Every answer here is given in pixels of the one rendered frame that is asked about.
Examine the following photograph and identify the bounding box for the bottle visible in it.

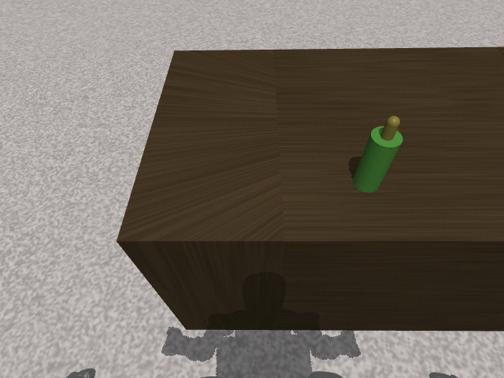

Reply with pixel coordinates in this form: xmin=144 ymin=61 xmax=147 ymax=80
xmin=353 ymin=116 xmax=403 ymax=193

